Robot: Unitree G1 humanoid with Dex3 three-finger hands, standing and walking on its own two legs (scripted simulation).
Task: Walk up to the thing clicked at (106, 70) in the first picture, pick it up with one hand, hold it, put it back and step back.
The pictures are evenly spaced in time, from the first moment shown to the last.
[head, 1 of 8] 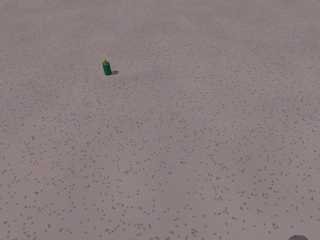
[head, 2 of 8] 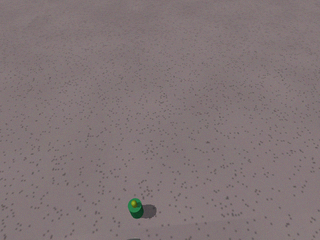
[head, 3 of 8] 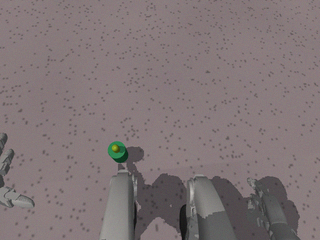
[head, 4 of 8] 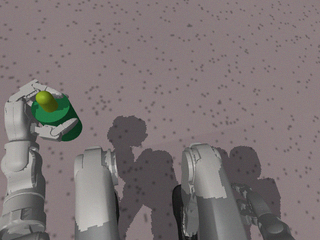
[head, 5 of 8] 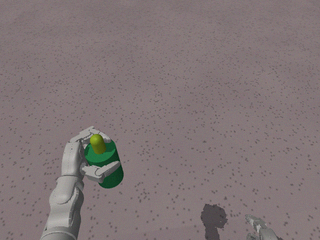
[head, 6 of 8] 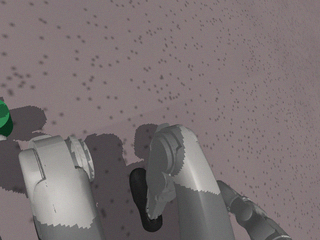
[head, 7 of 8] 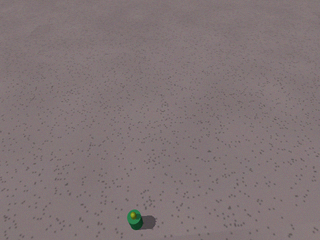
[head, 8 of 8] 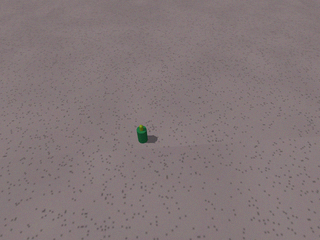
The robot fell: no
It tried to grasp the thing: yes
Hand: left
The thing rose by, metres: 0.68
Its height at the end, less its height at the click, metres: +0.00
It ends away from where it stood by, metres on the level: 0.02
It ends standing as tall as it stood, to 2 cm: yes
